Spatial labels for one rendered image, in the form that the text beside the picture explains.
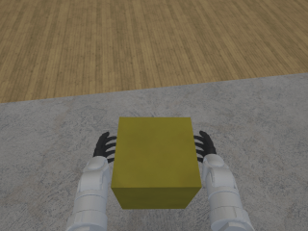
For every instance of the carton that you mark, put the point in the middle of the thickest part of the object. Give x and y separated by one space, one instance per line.
155 164

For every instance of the left robot hand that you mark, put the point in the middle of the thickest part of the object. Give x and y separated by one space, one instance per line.
101 146

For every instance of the robot left forearm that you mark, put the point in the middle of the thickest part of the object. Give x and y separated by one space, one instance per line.
89 210

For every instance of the right robot hand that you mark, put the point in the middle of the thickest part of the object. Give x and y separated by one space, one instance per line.
207 145

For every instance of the robot right forearm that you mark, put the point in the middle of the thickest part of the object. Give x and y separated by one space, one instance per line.
227 212

